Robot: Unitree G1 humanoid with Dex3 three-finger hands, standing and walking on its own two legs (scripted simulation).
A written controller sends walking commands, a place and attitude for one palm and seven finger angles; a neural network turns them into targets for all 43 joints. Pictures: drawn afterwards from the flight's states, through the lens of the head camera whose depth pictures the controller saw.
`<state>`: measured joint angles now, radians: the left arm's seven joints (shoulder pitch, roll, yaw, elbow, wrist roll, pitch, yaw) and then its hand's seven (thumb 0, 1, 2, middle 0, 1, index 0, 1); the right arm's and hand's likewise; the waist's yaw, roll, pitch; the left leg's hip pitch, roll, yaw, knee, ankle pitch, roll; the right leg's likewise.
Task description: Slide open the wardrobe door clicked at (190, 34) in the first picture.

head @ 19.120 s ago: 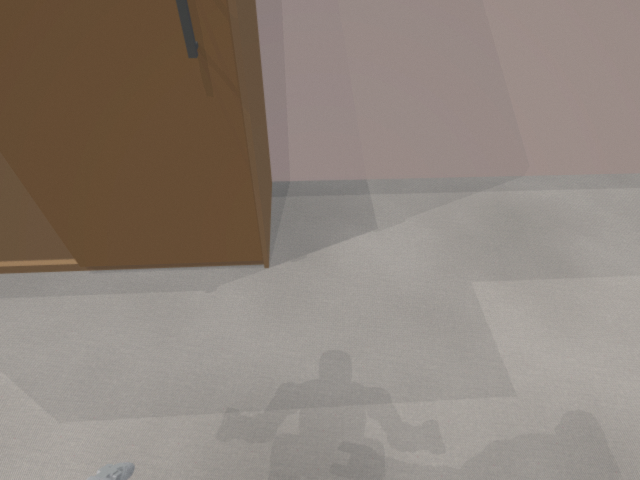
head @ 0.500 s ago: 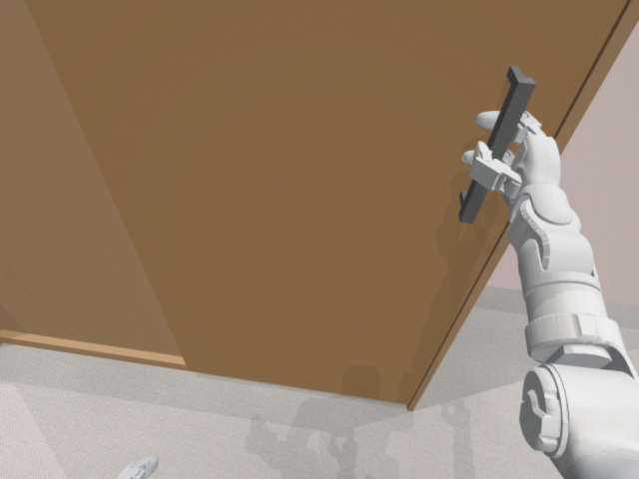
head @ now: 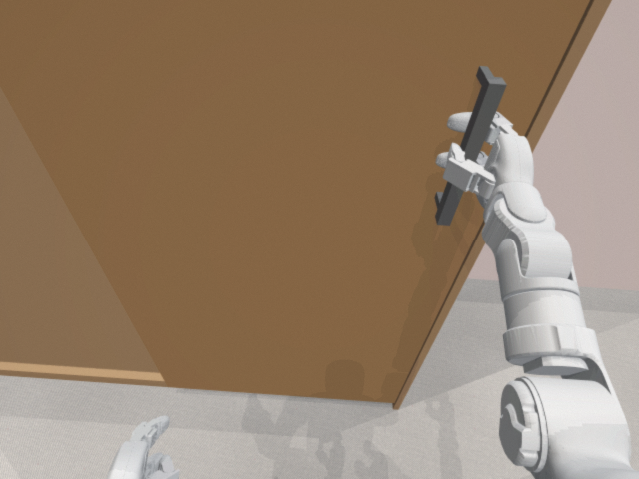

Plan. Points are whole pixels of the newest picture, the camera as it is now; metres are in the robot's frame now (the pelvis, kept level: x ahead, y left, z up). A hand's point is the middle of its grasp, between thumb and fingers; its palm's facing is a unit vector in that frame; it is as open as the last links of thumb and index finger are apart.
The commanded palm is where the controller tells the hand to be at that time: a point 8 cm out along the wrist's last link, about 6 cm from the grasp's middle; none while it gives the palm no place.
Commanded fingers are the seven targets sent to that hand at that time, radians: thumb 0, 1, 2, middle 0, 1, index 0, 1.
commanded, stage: tug the door sideways, standing still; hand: right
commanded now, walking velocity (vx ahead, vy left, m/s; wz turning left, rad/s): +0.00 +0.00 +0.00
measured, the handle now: (462, 152) +0.49 -0.16 +0.20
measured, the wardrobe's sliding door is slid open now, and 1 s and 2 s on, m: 0.00 0.00 0.12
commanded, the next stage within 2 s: step sideways, sliding the door along in 0.62 s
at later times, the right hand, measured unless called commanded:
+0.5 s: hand (448, 167) +0.43 -0.12 +0.21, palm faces +0.14 +0.99 -0.04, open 5.7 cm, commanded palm +0.41 -0.12 +0.20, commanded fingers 0.00 -0.90 -0.90 0.45 1.40 0.45 1.40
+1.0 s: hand (446, 171) +0.44 -0.12 +0.20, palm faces +0.17 +0.98 -0.11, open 6.0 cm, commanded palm +0.41 -0.13 +0.21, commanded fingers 0.00 -0.90 -0.90 0.45 1.40 0.45 1.40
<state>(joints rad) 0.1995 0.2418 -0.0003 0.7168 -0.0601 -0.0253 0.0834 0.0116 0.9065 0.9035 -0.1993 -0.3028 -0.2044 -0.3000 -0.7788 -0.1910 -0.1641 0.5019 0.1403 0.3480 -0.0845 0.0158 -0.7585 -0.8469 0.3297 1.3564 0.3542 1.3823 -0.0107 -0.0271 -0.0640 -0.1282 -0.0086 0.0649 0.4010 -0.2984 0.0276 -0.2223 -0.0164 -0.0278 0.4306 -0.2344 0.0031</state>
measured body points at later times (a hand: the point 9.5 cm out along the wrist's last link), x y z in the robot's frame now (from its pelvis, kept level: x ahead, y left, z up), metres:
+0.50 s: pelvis -0.03 -0.01 +0.00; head -0.02 +0.00 +0.45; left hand +0.06 +0.24 -0.13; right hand +0.42 -0.18 +0.22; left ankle -0.06 +0.10 -0.74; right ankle -0.01 -0.12 -0.74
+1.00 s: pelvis -0.03 +0.02 -0.02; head +0.00 +0.04 +0.43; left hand +0.09 +0.25 -0.14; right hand +0.42 -0.18 +0.21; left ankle -0.05 +0.10 -0.73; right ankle -0.01 -0.12 -0.74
